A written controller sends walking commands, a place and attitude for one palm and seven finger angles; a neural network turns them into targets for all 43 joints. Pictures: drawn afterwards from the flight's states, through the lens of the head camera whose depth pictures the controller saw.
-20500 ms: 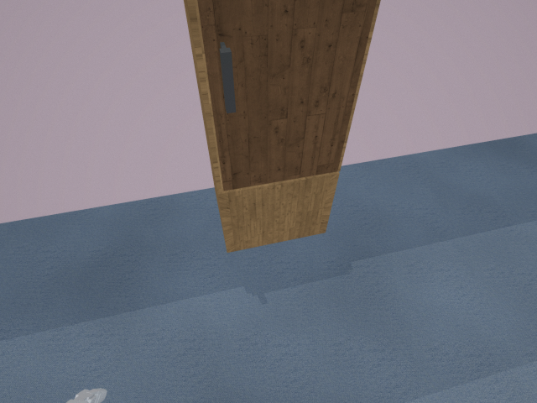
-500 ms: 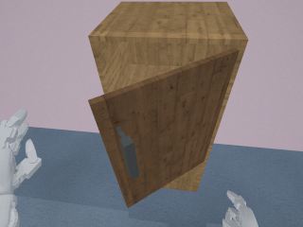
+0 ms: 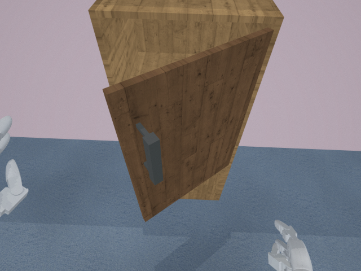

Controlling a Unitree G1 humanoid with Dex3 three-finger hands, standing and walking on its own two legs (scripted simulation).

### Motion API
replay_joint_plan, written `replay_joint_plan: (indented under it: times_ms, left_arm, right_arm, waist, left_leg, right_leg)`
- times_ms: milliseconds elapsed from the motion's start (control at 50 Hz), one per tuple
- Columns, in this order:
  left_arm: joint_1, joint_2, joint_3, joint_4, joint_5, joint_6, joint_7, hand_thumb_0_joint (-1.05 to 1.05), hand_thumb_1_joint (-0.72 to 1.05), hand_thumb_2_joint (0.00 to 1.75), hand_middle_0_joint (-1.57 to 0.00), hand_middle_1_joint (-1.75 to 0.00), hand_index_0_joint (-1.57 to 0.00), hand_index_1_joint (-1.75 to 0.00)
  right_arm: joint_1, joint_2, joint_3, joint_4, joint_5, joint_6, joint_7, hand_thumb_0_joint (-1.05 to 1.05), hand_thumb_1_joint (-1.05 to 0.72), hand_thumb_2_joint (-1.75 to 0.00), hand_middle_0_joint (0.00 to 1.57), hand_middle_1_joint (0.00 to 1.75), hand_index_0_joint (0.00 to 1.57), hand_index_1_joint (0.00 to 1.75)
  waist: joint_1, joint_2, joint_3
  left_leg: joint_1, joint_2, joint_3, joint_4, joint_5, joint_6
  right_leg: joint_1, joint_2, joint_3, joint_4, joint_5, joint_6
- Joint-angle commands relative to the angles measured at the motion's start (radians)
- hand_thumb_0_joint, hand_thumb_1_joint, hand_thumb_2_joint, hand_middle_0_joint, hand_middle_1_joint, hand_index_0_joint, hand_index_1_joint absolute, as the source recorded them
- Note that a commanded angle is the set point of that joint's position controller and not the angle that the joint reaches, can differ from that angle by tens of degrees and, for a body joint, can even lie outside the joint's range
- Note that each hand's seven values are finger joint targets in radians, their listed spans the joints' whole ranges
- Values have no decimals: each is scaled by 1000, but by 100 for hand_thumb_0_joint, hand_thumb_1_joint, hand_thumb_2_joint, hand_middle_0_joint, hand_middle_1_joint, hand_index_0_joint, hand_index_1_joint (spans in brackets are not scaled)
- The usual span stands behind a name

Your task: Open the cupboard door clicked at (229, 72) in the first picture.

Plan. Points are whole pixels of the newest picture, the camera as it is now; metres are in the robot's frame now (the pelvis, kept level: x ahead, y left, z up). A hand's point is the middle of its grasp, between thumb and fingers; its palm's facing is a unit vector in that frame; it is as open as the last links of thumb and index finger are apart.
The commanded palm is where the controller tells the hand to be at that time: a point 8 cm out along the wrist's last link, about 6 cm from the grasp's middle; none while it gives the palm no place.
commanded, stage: step back with the hand held close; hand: left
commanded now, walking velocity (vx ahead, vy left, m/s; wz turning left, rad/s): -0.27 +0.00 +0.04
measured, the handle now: (149, 154) +0.34 +0.10 +0.08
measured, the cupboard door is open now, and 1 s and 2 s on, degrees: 38 38 38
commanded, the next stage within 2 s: stop stepping back and stand still in 0.62 s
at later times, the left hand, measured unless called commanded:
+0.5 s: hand out of the picture +0.09 +0.29 +0.17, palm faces +0.53 -0.72 -0.44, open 7.4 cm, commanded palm +0.02 +0.33 +0.18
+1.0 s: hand out of the picture +0.00 +0.27 +0.17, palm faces +0.38 -0.81 -0.45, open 7.4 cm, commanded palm -0.07 +0.31 +0.18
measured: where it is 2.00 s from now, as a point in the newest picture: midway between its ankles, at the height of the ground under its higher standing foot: outside the picture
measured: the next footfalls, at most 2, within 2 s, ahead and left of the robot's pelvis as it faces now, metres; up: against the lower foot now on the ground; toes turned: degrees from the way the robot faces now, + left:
right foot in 0.70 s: -0.20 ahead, -0.07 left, +0.00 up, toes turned -3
left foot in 0.88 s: -0.12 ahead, +0.10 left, +0.00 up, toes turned +2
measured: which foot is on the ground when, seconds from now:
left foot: down 0.00-0.68, up 0.70-0.86, down 0.88-1.00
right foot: down 0.00-0.44, up 0.46-0.68, down 0.70-1.00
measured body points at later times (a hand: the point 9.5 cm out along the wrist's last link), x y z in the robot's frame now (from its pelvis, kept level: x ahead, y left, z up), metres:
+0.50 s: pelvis -0.10 +0.01 -0.03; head -0.08 +0.03 +0.42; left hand +0.06 +0.32 +0.20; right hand +0.09 -0.21 -0.10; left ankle +0.04 +0.11 -0.74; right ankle +0.00 -0.13 -0.70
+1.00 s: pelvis -0.22 +0.01 +0.00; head -0.20 +0.04 +0.45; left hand -0.03 +0.31 +0.19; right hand -0.05 -0.23 -0.06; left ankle -0.16 +0.10 -0.74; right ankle -0.22 -0.11 -0.72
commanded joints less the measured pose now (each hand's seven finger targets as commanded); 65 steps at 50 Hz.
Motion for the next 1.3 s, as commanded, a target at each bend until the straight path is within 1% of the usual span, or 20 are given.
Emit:
replay_joint_plan:
  times_ms: [0,160,340,380,420,440,480,620,640,660,680,760,820,860,900,1060,1080,1120,1160,1280]
  left_arm:
    - [-22,151,130,-197,11,-74,34,0,90,90,-20,-30,-20,-30]
    - [-77,147,151,-200,39,-110,44,0,90,90,-20,-30,-20,-30]
    - [-127,169,145,-241,21,-129,62,0,90,90,-20,-30,-20,-30]
    - [-138,192,172,-238,22,-136,67,0,90,90,-20,-30,-20,-30]
    - [-145,153,181,-251,18,-134,64,0,90,90,-20,-30,-20,-30]
    - [-192,200,211,-285,18,-137,64,0,90,90,-20,-30,-20,-30]
    - [-124,207,215,-234,4,-140,59,0,90,90,-20,-30,-20,-30]
    - [-106,149,119,-260,-26,-116,34,0,90,90,-20,-30,-20,-30]
    - [-112,174,126,-252,-22,-121,24,0,90,90,-20,-30,-20,-30]
    - [-131,225,148,-266,-17,-132,23,0,90,90,-20,-30,-20,-30]
    - [-174,279,202,-299,-13,-148,41,0,90,90,-20,-30,-20,-30]
    - [-100,178,155,-202,2,-90,26,0,90,90,-20,-30,-20,-30]
    - [-62,151,141,-206,-4,-82,34,0,90,90,-20,-30,-20,-30]
    - [-38,171,148,-260,-8,-98,41,0,90,90,-20,-30,-20,-30]
    - [25,176,152,-230,-16,-91,32,0,90,90,-20,-30,-20,-30]
    - [39,170,140,-181,10,-65,44,0,90,90,-20,-30,-20,-30]
    - [16,202,156,-177,16,-64,42,0,90,90,-20,-30,-20,-30]
    - [-95,216,151,-183,3,-70,33,0,90,90,-20,-30,-20,-30]
    - [-142,188,139,-111,4,-94,29,0,90,90,-20,-30,-20,-30]
    - [-196,167,79,-80,32,-104,40,0,90,90,-20,-30,-20,-30]
  right_arm:
    - [-82,-127,-39,-162,2,-66,-9,0,-90,-90,20,30,20,30]
    - [-58,-136,-42,-163,0,-113,-13,0,-90,-90,20,30,20,30]
    - [-28,-113,-36,-85,-10,-113,2,0,-90,-90,20,30,20,30]
    - [-44,-130,-41,-92,-8,-111,-10,0,-90,-90,20,30,20,30]
    - [-68,-140,-45,-114,-14,-130,-15,0,-90,-90,20,30,20,30]
    - [-48,-108,-58,-103,-19,-145,-12,0,-90,-90,20,30,20,30]
    - [-67,-119,-79,-82,-3,-161,6,0,-90,-90,20,30,20,30]
    - [-97,-96,-39,-63,-13,-164,41,0,-90,-90,20,30,20,30]
    - [-81,-84,-43,-52,-10,-156,44,0,-90,-90,20,30,20,30]
    - [-89,-68,-38,-44,-6,-142,42,0,-90,-90,20,30,20,30]
    - [-108,-73,-22,-32,-36,-144,38,0,-90,-90,20,30,20,30]
    - [-115,-54,-3,-86,-5,-124,2,0,-90,-90,20,30,20,30]
    - [-69,-82,-1,-84,-4,-137,-17,0,-90,-90,20,30,20,30]
    - [-49,-123,-28,-105,4,-156,-7,0,-90,-90,20,30,20,30]
    - [-33,-99,-24,-104,-6,-170,5,0,-90,-90,20,30,20,30]
    - [-85,-117,-27,-85,-18,-138,10,0,-90,-90,20,30,20,30]
    - [-88,-113,-30,-90,-21,-127,8,0,-90,-90,20,30,20,30]
    - [-73,-117,-48,-72,-17,-116,8,0,-90,-90,20,30,20,30]
    - [-29,-105,-34,-34,-23,-133,13,0,-90,-90,20,30,20,30]
    - [-55,-102,-28,-32,-21,-159,-25,0,-90,-90,20,30,20,30]
  waist:
    - [-2,51,-103]
    - [-2,118,-72]
    - [-29,-100,-100]
    - [-28,23,-66]
    - [-20,323,-97]
    - [-25,265,-139]
    - [-10,127,-181]
    - [15,242,-133]
    - [9,81,-129]
    - [15,-182,-105]
    - [28,-145,-90]
    - [-7,-174,-127]
    - [-25,8,-193]
    - [8,130,-261]
    - [-12,241,-234]
    - [-10,206,-66]
    - [-8,78,-54]
    - [0,-267,-33]
    - [-40,-100,-42]
    - [-10,-119,-26]
  left_leg:
    - [-184,76,-112,-145,-209,38]
    - [-395,127,-191,-188,-465,79]
    - [36,-5,-113,202,-274,4]
    - [-38,67,-207,54,-376,38]
    - [-419,312,-484,-364,-644,145]
    - [-396,357,-514,-399,-499,173]
    - [-213,331,-380,-277,-332,159]
    - [-150,178,-155,-288,-284,-16]
    - [-74,99,-73,-47,-210,-66]
    - [-28,-9,-37,367,-150,-98]
    - [-147,-57,-61,592,-287,-99]
    - [-172,-1,-55,377,-190,-42]
    - [65,-18,-26,-148,134,-14]
    - [284,182,-209,-127,599,44]
    - [335,206,-318,-181,652,36]
    - [-275,113,-165,-313,-516,28]
    - [-280,46,-118,-114,-445,12]
    - [-336,-44,-76,540,-223,-20]
    - [-324,12,-107,663,-106,-26]
    - [-100,14,7,228,-156,13]
  right_leg:
    - [141,-25,78,-25,-17,-17]
    - [188,30,69,124,-153,-11]
    - [-333,-128,233,-136,-377,-92]
    - [-325,-60,176,-17,-410,-59]
    - [14,123,15,555,-303,8]
    - [20,128,50,787,-337,6]
    - [-72,107,84,815,-337,-1]
    - [137,99,-63,3,-400,-72]
    - [34,-30,91,-220,-379,-127]
    - [-188,-299,469,-393,-342,-210]
    - [-195,-386,468,-349,138,-264]
    - [100,-214,153,-49,624,-157]
    - [171,-108,90,57,481,-72]
    - [43,9,45,110,-48,-14]
    - [-66,74,-5,174,-285,-7]
    - [324,83,-96,-11,-303,-56]
    - [286,20,24,-145,-356,-93]
    - [35,-330,577,-407,-642,-250]
    - [-12,-281,415,-357,-515,-226]
    - [-60,-214,232,-333,-519,-173]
